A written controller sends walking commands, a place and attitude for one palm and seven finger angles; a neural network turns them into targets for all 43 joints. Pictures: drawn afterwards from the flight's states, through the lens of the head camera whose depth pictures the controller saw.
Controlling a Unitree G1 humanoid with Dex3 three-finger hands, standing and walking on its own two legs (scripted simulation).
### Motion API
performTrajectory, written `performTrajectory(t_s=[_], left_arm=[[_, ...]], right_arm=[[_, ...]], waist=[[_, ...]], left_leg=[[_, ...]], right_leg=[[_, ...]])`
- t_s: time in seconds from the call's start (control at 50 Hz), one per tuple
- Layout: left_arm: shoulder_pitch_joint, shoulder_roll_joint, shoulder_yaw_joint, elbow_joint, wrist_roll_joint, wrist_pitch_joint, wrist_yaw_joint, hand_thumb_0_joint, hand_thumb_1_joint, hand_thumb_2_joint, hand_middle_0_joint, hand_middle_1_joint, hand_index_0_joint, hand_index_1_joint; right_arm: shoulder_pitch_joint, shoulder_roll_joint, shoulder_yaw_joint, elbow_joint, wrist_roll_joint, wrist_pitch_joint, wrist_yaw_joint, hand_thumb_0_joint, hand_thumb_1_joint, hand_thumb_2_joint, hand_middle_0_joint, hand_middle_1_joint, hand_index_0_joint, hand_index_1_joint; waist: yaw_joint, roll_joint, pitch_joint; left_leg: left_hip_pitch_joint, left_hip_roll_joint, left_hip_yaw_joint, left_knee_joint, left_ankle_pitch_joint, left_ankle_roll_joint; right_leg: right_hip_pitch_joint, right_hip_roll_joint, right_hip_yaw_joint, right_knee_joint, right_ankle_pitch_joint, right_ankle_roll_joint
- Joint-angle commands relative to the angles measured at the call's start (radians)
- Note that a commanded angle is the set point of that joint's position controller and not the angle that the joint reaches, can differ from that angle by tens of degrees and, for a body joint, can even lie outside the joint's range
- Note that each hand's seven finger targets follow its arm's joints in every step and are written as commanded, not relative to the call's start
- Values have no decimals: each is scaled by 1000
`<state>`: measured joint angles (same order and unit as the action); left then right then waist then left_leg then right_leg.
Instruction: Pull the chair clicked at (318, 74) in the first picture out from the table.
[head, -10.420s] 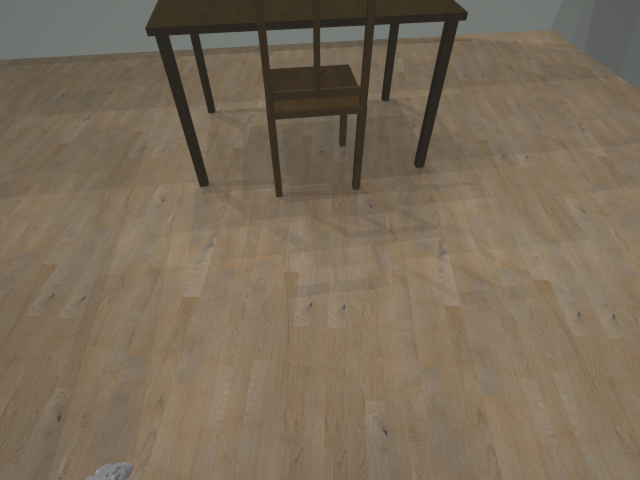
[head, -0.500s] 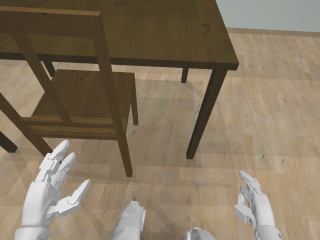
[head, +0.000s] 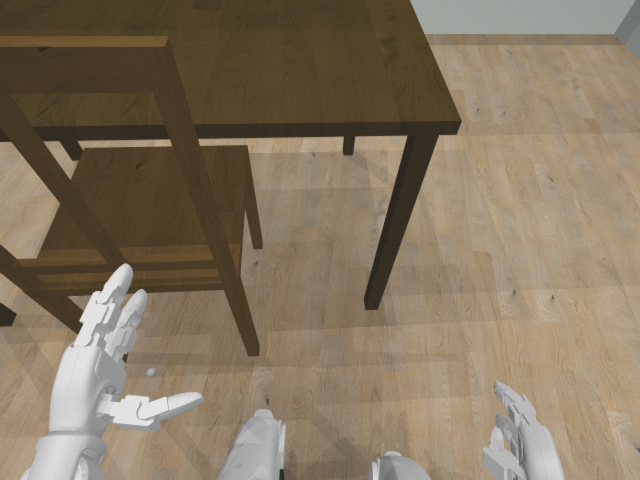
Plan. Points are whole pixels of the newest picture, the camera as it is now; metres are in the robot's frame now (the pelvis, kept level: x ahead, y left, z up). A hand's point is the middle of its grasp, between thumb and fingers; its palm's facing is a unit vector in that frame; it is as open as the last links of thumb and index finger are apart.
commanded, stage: raise the hand toward the chair's back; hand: left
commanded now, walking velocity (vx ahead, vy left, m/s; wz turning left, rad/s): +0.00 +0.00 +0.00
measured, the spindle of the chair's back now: (68, 195) +0.46 +0.41 +0.04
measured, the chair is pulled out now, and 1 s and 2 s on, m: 0.00 0.00 0.00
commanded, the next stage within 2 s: aim the fingers beside a spindle in 1.06 s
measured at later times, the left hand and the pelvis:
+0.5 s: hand (133, 346) +0.24 +0.22 +0.06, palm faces +0.10 -0.99 -0.04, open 16.9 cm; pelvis +0.00 +0.01 +0.01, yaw +1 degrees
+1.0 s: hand (143, 334) +0.25 +0.21 +0.07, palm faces +0.11 -0.99 -0.05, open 16.9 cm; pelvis +0.01 +0.01 +0.02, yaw +0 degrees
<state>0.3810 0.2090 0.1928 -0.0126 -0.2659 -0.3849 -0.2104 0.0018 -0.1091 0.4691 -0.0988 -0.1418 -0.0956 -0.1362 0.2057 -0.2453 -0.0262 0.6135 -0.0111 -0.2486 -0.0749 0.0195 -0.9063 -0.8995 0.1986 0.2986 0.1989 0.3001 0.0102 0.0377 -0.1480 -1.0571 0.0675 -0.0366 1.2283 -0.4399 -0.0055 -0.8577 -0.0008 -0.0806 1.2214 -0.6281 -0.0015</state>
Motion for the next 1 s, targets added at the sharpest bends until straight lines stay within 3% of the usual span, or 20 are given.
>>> performTrajectory(t_s=[0.0,0.14,0.24,0.3,0.42,0.66,0.8,0.86,0.98], left_arm=[[-69,133,70,-249,-10,-59,22,0,-337,370,-76,-106,-76,-106],[-88,122,46,-230,10,-16,31,0,-500,300,-60,-80,-60,-80],[-122,130,59,-201,4,0,27,0,-500,300,-60,-80,-60,-80],[-147,138,59,-214,7,-2,27,0,-500,300,-60,-80,-60,-80],[-165,150,68,-206,2,-4,27,0,-500,300,-60,-80,-60,-80],[-163,162,93,-149,-12,-3,27,0,-500,300,-60,-80,-60,-80],[-177,161,84,-183,1,-31,43,0,-500,300,-60,-80,-60,-80],[-174,159,86,-152,-1,-26,40,0,-500,300,-60,-80,-60,-80],[-191,158,80,-142,-3,-24,23,0,-500,300,-60,-80,-60,-80]], right_arm=[[-55,-102,-25,-170,6,-51,-5,0,-900,-900,200,300,200,300],[-55,-102,-12,-188,5,-26,0,0,-900,-900,200,300,200,300],[-61,-104,0,-199,4,-14,-1,0,-900,-900,200,300,200,300],[-59,-105,6,-202,3,-15,-1,0,-900,-900,200,300,200,300],[-51,-112,8,-196,3,-19,0,0,-900,-900,200,300,200,300],[-40,-122,-1,-190,6,-17,3,0,-900,-900,200,300,200,300],[-38,-120,-4,-189,7,-17,10,0,-900,-900,200,300,200,300],[-34,-121,-5,-187,7,-9,8,0,-900,-900,200,300,200,300],[-38,-119,-2,-191,10,-5,5,0,-900,-900,200,300,200,300]], waist=[[5,57,-236],[-7,56,-202],[-8,37,-185],[-5,74,-202],[-8,72,-217],[-5,26,-209],[-6,75,-222],[-13,32,-205],[-12,36,-203]], left_leg=[[353,-42,-17,-185,114,38],[384,-37,-39,-228,85,32],[369,-40,-43,-239,44,32],[393,-38,-50,-248,44,29],[407,-38,-51,-254,59,28],[394,-42,-34,-253,111,32],[424,-40,-29,-252,133,28],[403,-40,-29,-248,129,31],[402,-44,-17,-241,124,34]], right_leg=[[-12,30,11,-222,197,-25],[-18,36,-10,-238,190,-25],[-14,38,-10,-253,162,-24],[-10,38,-11,-247,164,-27],[3,36,-10,-256,178,-27],[48,36,-3,-273,221,-26],[39,33,1,-267,236,-27],[43,37,2,-271,240,-26],[45,33,12,-281,241,-23]])
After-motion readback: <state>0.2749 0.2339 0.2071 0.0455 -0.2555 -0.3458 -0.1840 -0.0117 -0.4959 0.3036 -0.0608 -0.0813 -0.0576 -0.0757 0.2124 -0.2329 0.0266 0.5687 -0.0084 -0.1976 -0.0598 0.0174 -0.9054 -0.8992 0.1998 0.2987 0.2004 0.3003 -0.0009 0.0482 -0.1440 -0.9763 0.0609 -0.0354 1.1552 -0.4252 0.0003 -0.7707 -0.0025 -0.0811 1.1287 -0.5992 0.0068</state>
